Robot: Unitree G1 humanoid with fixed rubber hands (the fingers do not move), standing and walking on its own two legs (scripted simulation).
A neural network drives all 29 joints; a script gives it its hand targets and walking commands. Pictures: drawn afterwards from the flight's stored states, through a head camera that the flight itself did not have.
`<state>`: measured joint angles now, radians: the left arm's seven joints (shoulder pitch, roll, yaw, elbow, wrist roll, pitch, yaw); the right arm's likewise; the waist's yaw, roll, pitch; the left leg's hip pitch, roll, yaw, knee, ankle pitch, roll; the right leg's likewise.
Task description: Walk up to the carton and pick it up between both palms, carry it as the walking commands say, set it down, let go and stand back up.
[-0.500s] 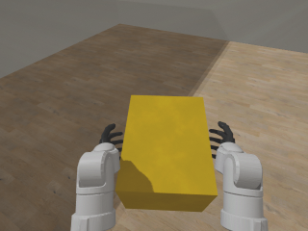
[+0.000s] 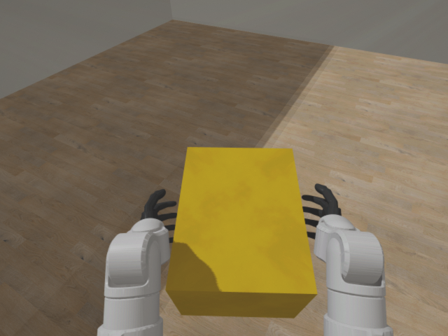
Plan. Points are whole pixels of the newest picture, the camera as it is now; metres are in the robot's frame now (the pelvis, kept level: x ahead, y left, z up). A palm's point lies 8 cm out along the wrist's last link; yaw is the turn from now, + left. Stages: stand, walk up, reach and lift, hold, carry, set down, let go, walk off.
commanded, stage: carry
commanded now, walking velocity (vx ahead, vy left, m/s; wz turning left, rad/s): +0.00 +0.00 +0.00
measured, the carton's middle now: (238, 229) +0.32 +0.00 +0.03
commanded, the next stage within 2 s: none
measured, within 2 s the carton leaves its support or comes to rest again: neither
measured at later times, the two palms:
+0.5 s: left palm (143, 267) +0.21 +0.14 +0.09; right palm (330, 250) +0.24 -0.14 +0.09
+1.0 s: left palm (166, 266) +0.21 +0.11 +0.09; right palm (361, 269) +0.21 -0.18 +0.09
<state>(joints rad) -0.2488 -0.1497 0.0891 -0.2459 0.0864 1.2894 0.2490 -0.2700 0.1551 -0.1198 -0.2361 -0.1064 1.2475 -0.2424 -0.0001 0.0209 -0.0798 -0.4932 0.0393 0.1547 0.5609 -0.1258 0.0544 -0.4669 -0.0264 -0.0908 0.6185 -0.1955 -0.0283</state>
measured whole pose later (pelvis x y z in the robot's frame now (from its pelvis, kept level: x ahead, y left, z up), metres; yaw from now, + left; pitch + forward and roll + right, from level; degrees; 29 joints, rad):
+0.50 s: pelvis -0.05 -0.01 -0.01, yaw +2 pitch -2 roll +1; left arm -0.27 -0.15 0.11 -0.20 0.11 1.27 0.22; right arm -0.29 0.16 -0.13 -0.19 -0.13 1.22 -0.22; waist 0.04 0.00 -0.05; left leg -0.58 0.00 0.11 0.92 -0.33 0.01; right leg -0.53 -0.03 -0.06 0.70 -0.18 -0.04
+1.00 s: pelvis -0.08 -0.03 +0.01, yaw -1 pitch +2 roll +0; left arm -0.28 -0.16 0.14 -0.14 0.11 1.14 0.22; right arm -0.29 0.16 -0.14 -0.14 -0.10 1.10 -0.22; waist 0.00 0.02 -0.05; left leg -0.37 -0.01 0.08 0.62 -0.28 0.04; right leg -0.43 -0.02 -0.08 0.59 -0.20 -0.03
